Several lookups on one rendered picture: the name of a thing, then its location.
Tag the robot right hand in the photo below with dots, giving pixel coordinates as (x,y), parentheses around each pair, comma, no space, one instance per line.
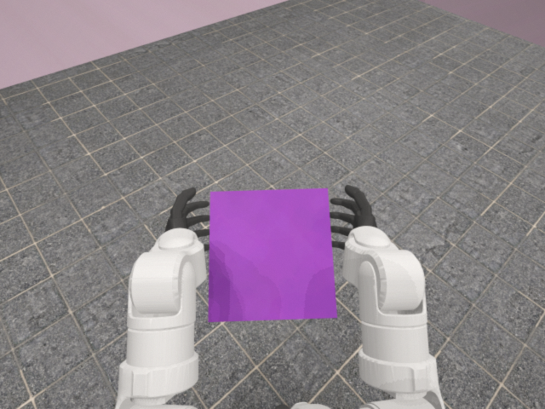
(361,209)

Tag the robot left hand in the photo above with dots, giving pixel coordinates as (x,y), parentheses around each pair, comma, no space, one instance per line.
(181,209)

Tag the right robot forearm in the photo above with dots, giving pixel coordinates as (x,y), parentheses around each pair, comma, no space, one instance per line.
(392,306)

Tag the left robot forearm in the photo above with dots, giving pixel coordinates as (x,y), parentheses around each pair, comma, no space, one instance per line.
(161,361)

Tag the carton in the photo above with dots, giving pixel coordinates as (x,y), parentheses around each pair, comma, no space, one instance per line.
(270,255)

